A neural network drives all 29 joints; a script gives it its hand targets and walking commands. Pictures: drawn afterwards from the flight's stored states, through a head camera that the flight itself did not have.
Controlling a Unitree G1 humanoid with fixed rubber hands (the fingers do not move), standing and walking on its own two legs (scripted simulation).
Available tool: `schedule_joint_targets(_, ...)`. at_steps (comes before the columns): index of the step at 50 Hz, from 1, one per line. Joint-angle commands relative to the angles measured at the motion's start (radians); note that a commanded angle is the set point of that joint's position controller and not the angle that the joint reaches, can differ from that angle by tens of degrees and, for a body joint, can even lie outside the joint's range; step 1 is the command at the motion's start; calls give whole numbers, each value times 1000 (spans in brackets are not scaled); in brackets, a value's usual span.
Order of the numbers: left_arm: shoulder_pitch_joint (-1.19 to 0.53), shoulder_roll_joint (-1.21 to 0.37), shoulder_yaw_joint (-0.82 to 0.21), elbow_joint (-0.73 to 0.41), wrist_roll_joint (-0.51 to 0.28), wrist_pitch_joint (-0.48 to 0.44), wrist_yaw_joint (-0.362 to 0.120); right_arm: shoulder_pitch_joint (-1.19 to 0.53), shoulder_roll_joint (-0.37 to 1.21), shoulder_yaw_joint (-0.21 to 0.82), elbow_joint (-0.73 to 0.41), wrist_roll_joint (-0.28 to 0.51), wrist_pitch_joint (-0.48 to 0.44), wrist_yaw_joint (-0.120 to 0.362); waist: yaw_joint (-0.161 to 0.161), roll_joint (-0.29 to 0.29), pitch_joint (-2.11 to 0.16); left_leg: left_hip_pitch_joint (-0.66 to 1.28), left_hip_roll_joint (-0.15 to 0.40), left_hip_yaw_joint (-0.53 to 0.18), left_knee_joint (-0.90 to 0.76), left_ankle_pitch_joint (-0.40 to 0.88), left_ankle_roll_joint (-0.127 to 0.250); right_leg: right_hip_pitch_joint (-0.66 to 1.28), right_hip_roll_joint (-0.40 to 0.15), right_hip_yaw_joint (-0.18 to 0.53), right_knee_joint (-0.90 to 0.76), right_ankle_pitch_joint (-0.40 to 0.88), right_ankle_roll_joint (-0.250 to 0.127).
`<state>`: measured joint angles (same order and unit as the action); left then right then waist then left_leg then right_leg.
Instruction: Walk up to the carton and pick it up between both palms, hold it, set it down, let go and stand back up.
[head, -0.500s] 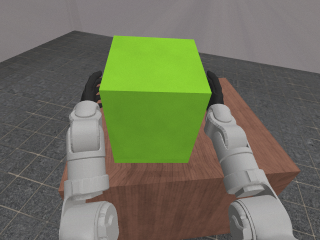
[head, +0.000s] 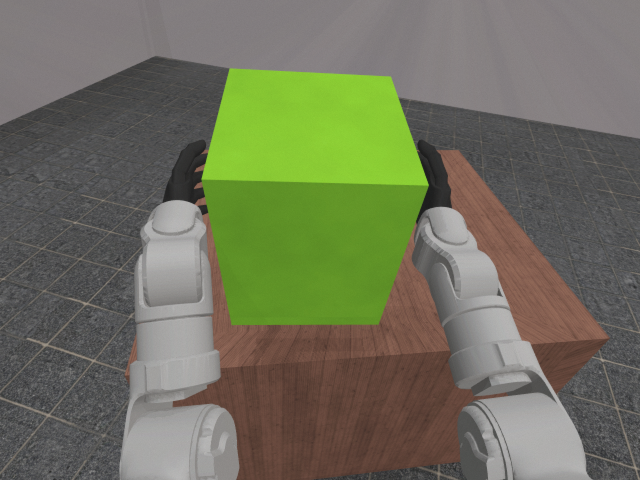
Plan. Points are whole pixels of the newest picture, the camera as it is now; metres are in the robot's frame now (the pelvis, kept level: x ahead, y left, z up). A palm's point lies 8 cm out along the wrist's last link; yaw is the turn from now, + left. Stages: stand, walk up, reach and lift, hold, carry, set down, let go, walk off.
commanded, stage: hold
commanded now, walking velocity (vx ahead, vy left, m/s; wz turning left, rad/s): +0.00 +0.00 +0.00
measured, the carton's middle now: (308, 204) +0.41 +0.01 +0.18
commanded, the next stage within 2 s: none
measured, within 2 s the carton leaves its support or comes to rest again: neither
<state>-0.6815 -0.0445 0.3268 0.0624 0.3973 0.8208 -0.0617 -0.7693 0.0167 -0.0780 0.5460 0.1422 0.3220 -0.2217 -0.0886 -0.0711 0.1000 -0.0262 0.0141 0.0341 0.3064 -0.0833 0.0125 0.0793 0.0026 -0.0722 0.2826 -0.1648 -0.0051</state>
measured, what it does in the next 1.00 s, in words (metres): stands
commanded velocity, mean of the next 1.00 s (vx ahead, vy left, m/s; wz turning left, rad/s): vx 0.00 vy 0.00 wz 0.00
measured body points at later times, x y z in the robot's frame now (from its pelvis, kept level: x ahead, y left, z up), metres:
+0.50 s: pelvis +0.00 +0.00 +0.00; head -0.04 +0.03 +0.45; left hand +0.38 +0.15 +0.20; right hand +0.38 -0.14 +0.21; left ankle +0.07 +0.11 -0.75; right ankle +0.01 -0.11 -0.75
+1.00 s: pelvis +0.01 +0.00 +0.00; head -0.03 +0.03 +0.45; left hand +0.39 +0.15 +0.20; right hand +0.39 -0.14 +0.21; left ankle +0.07 +0.11 -0.75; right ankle +0.01 -0.11 -0.75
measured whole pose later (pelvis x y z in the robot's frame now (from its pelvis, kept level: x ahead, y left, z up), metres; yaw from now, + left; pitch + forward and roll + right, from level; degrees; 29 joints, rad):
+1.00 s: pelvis +0.01 +0.00 +0.00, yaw +0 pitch -12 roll -1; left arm -0.66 -0.05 0.33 0.04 0.42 0.81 -0.08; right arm -0.75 0.01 -0.04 0.53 0.16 0.32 -0.24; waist -0.11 -0.07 0.12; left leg 0.00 0.01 0.03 0.31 -0.10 0.01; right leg 0.12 0.00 -0.07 0.27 -0.17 0.00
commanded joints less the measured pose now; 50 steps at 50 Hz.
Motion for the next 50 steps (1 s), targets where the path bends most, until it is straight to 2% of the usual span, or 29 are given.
schedule_joint_targets(1, -647, -450, -429, -83, -157, -83, -138, -704, 460, 336, -260, 56, -66, 115, -12, 89, -454, 222, -30, 38, -16, 94, -12, -39, 42, -47, -60, 72, 58)
schedule_joint_targets(2, -614, -435, -405, -56, -133, -77, -147, -665, 473, 325, -233, 52, -62, 109, -23, 78, -419, 211, -35, 43, -19, 87, -8, -35, 37, -46, -61, 98, 58)
schedule_joint_targets(3, -605, -436, -395, -51, -127, -75, -155, -665, 465, 326, -226, 47, -61, 104, -16, 82, -416, 205, -40, 45, -24, 72, -5, -22, 33, -38, -60, 94, 62)
schedule_joint_targets(6, -643, -437, -420, -77, -142, -83, -165, -688, 470, 335, -253, 56, -77, 102, -29, 92, -450, 198, -39, 46, -18, 94, -8, -21, 36, -47, -52, 120, 61)
schedule_joint_targets(9, -690, -457, -442, -63, -154, -93, -157, -719, 464, 307, -222, 43, -85, 116, -48, 111, -441, 206, -31, 39, -29, 46, -11, -55, 41, -57, -53, 27, 47)
schedule_joint_targets(12, -689, -465, -439, -54, -157, -96, -151, -753, 467, 304, -260, 43, -93, 121, -34, 114, -462, 216, -33, 43, -15, 64, -12, -53, 35, -58, -54, 30, 50)
schedule_joint_targets(13, -670, -455, -433, -58, -150, -96, -148, -752, 463, 316, -269, 52, -97, 121, -17, 108, -470, 213, -36, 42, -19, 72, -7, -42, 37, -56, -57, 51, 49)
schedule_joint_targets(15, -625, -430, -399, -15, -125, -86, -155, -732, 453, 329, -248, 54, -88, 112, -21, 85, -430, 224, -32, 41, -16, 106, -3, -41, 35, -55, -49, 100, 57)
schedule_joint_targets(17, -607, -432, -406, -86, -126, -89, -159, -670, 462, 353, -241, 72, -83, 106, -18, 83, -440, 247, -38, 43, 1, 184, -12, -23, 43, -56, -43, 170, 59)
schedule_joint_targets(20, -608, -434, -390, -90, -126, -83, -161, -692, 466, 386, -281, 96, -78, 98, 3, 89, -456, 238, -44, 47, 12, 205, -12, 5, 42, -50, -41, 187, 61)
schedule_joint_targets(22, -626, -445, -434, -127, -148, -90, -158, -692, 483, 401, -309, 102, -80, 97, -19, 86, -487, 239, -41, 38, 15, 201, -18, 8, 48, -48, -34, 192, 61)
schedule_joint_targets(24, -660, -442, -450, -124, -153, -97, -147, -704, 479, 389, -288, 91, -80, 105, -12, 88, -482, 246, -40, 38, 3, 164, -16, -39, 47, -48, -48, 134, 55)
schedule_joint_targets(25, -625, -442, -455, -111, -152, -94, -146, -691, 481, 389, -300, 91, -81, 104, -22, 93, -454, 244, -41, 36, 6, 154, -14, -36, 44, -44, -51, 139, 51)
schedule_joint_targets(26, -646, -455, -458, -110, -155, -94, -144, -690, 470, 364, -277, 79, -78, 105, -32, 107, -444, 230, -33, 38, -7, 106, -18, -50, 46, -46, -47, 77, 50)
schedule_joint_targets(28, -686, -464, -459, -91, -162, -89, -139, -737, 462, 331, -276, 64, -82, 120, -21, 128, -437, 211, -25, 37, -22, 45, -16, -88, 42, -57, -61, -10, 40)
schedule_joint_targets(30, -680, -468, -472, -107, -172, -93, -135, -718, 478, 325, -273, 61, -89, 126, -30, 124, -449, 214, -27, 34, -23, 62, -11, -89, 40, -52, -56, 18, 39)
schedule_joint_targets(31, -687, -470, -477, -117, -172, -97, -133, -723, 479, 332, -280, 53, -90, 125, -23, 110, -469, 232, -24, 37, -19, 92, -16, -88, 43, -49, -53, 48, 42)
schedule_joint_targets(33, -636, -461, -480, -118, -175, -92, -139, -710, 479, 373, -315, 86, -92, 111, -31, 110, -519, 273, -30, 32, 20, 206, -20, -28, 43, -45, -43, 168, 54)
schedule_joint_targets(34, -627, -450, -468, -119, -174, -93, -141, -694, 465, 382, -297, 89, -86, 104, -32, 102, -526, 281, -33, 28, 26, 209, -22, -19, 42, -45, -36, 178, 56)
schedule_joint_targets(35, -594, -436, -443, -85, -161, -89, -146, -703, 453, 382, -304, 89, -82, 96, -21, 93, -500, 264, -40, 36, 26, 188, -15, -15, 38, -47, -43, 172, 61)
schedule_joint_targets(37, -592, -428, -424, -63, -136, -75, -149, -677, 448, 353, -256, 70, -67, 97, -23, 94, -414, 227, -36, 37, -10, 112, -14, -33, 38, -44, -58, 101, 53)
schedule_joint_targets(38, -608, -433, -418, -68, -133, -76, -154, -676, 456, 347, -239, 66, -64, 99, -25, 86, -387, 200, -33, 44, -23, 64, -11, -49, 41, -49, -60, 52, 57)
schedule_joint_targets(39, -639, -444, -437, -82, -141, -78, -154, -694, 464, 330, -250, 60, -69, 104, -36, 106, -404, 190, -33, 41, -33, 34, -11, -51, 36, -45, -62, 28, 50)
schedule_joint_targets(41, -653, -458, -437, -112, -150, -84, -149, -680, 469, 327, -252, 62, -71, 112, -29, 111, -434, 195, -29, 37, -27, 70, -9, -41, 36, -48, -54, 50, 48)
schedule_joint_targets(42, -666, -460, -456, -140, -159, -88, -145, -692, 483, 340, -271, 76, -76, 112, -28, 121, -461, 228, -31, 43, -8, 148, -16, -36, 41, -48, -44, 113, 52)
schedule_joint_targets(45, -626, -440, -450, -145, -146, -87, -150, -680, 473, 379, -306, 98, -74, 90, -34, 119, -495, 267, -35, 26, 22, 233, -23, 16, 41, -44, -33, 215, 60)
schedule_joint_targets(48, -583, -433, -429, -109, -134, -73, -156, -653, 452, 373, -277, 92, -61, 89, -30, 101, -417, 238, -37, 34, 4, 168, -20, -10, 41, -48, -48, 153, 61)
schedule_joint_targets(49, -578, -428, -419, -91, -123, -69, -159, -663, 449, 372, -287, 83, -63, 91, -13, 89, -425, 224, -35, 35, -13, 127, -16, -10, 41, -47, -52, 109, 53)
schedule_joint_targets(50, -590, -432, -441, -110, -137, -72, -157, -657, 449, 365, -283, 83, -64, 98, -25, 99, -419, 221, -36, 39, -12, 133, -19, -31, 45, -52, -47, 105, 51)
